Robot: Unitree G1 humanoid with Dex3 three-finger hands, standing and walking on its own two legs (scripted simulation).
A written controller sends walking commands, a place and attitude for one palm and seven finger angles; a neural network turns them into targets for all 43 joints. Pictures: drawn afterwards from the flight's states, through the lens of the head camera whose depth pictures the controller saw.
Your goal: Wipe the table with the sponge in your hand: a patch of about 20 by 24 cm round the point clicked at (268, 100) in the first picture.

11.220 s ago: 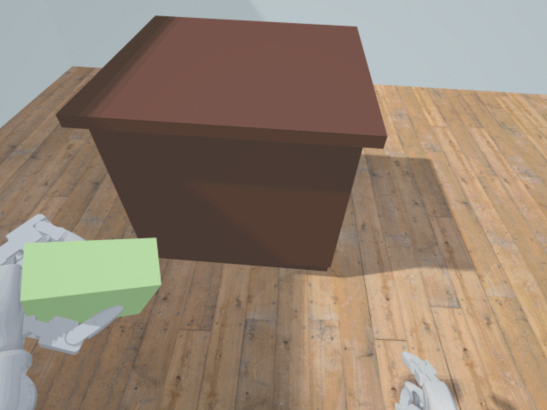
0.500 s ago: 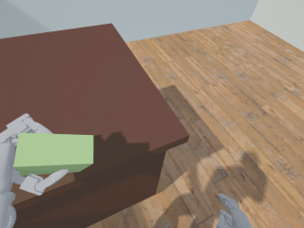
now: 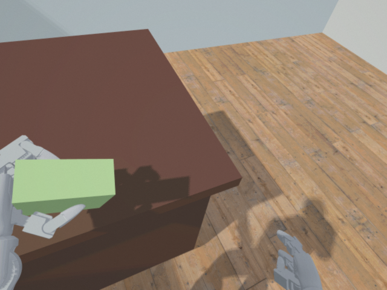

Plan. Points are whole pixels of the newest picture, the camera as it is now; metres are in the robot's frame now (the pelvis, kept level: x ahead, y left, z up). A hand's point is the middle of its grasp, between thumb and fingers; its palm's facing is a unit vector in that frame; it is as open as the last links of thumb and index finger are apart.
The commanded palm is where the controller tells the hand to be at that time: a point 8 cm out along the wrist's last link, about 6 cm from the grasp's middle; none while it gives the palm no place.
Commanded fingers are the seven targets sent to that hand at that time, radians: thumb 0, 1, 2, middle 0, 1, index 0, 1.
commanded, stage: come to a stop and stand still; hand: left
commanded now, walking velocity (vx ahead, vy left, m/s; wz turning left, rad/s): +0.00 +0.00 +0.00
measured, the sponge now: (79, 187) +0.23 +0.21 +0.13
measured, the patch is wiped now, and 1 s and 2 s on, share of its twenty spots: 0.00 0.00 0.00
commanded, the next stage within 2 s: look again from close up in 0.08 s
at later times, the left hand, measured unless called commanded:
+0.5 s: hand (41, 185) +0.22 +0.26 +0.15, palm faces +0.38 -0.86 -0.35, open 9.6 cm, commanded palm +0.16 +0.29 +0.18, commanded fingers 0.00 0.10 1.30 -1.20 -1.60 -1.20 -1.60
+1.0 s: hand (38, 205) +0.19 +0.24 +0.17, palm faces +0.46 -0.64 -0.61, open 9.6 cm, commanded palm +0.15 +0.27 +0.20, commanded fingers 0.00 0.10 1.30 -1.20 -1.60 -1.20 -1.60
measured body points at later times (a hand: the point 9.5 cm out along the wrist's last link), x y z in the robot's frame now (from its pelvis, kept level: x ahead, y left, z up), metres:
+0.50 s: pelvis +0.00 +0.01 +0.00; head +0.03 +0.04 +0.45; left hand +0.19 +0.30 +0.17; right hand +0.18 -0.21 -0.07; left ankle -0.01 +0.08 -0.74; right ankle +0.04 -0.13 -0.74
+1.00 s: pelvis -0.02 -0.04 -0.01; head -0.02 -0.04 +0.44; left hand +0.16 +0.27 +0.20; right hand +0.19 -0.24 -0.10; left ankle -0.01 +0.08 -0.74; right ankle +0.02 -0.13 -0.74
